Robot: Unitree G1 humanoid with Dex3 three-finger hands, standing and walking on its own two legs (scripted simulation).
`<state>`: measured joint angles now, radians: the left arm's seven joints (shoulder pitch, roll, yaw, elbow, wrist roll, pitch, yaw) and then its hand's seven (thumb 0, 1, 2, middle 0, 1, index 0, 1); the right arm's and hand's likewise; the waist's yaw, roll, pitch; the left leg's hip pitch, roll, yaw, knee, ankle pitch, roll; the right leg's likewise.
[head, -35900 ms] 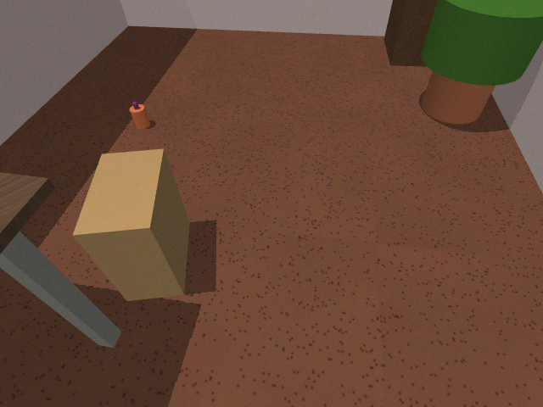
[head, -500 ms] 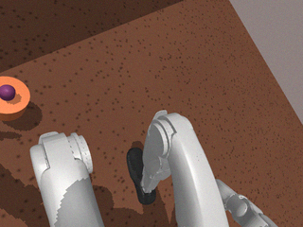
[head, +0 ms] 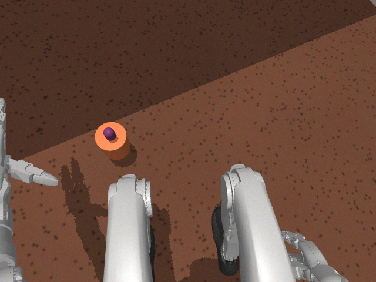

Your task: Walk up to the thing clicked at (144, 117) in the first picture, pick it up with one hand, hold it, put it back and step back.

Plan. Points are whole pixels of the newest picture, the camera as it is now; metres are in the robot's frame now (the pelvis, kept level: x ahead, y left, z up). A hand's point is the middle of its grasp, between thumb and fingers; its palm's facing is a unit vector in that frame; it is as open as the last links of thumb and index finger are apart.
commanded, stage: home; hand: left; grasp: from the side
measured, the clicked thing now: (112, 140) +0.46 +0.22 -0.30
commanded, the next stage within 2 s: none
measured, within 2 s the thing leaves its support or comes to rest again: neither
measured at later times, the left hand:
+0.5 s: hand (23, 170) +0.30 +0.23 +0.12, palm faces +0.16 -0.91 -0.39, open 17.4 cm
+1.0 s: hand out of the picture +0.24 +0.18 +0.28, palm faces +0.21 -0.93 -0.29, open 17.5 cm
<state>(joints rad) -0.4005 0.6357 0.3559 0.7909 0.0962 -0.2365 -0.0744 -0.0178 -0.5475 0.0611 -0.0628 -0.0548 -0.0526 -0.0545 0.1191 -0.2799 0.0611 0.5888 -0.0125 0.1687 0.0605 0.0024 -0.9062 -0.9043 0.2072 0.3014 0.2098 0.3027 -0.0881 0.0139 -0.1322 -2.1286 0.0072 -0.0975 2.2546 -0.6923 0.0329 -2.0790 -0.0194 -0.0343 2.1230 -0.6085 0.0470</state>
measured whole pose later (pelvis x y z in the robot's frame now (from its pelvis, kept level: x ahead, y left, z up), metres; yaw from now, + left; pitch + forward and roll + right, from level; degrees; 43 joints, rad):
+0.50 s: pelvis +0.06 -0.02 +0.22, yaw +5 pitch +25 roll -2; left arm 0.04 0.33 0.13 0.40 0.02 0.11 0.12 -0.01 -0.52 0.07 -0.07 -0.06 -0.06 -0.06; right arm 0.15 -0.24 0.00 0.51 0.04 0.02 -0.11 0.01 -0.90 -0.90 0.21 0.30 0.21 0.30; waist -0.05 0.01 -0.18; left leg -1.31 0.04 -0.06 1.49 -0.62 -0.03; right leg -1.31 -0.02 -0.04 1.44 -0.57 0.01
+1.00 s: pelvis +0.10 -0.02 +0.33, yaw +6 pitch +9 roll -2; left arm 0.48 0.21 -0.03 -0.03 -0.02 0.30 0.16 -0.01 -0.54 0.05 -0.06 -0.06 -0.05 -0.05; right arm 0.28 -0.20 0.02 0.47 0.02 -0.08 -0.19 0.01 -0.90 -0.90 0.21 0.30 0.21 0.30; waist -0.02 0.04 -0.17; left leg -0.65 0.04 -0.04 1.00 -0.51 -0.02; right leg -0.65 -0.02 -0.04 0.95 -0.46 0.02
